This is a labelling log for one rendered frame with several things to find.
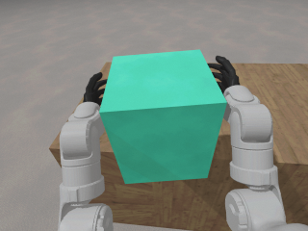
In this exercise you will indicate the pedestal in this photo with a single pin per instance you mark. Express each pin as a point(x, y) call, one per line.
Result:
point(199, 204)

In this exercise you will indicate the carton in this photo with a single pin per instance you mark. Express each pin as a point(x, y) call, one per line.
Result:
point(162, 113)

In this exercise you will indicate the robot right hand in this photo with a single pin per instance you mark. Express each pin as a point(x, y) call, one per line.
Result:
point(227, 73)

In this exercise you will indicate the right robot forearm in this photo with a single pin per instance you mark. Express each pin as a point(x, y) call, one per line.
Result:
point(251, 136)

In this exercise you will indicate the robot right upper arm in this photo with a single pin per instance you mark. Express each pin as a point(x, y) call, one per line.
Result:
point(257, 210)

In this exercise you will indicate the robot left hand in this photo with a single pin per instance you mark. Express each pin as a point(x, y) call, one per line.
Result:
point(93, 93)

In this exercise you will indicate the robot left upper arm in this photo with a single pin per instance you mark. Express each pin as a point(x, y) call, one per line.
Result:
point(89, 217)

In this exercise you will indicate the left robot forearm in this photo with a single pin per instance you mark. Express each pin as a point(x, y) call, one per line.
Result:
point(80, 158)

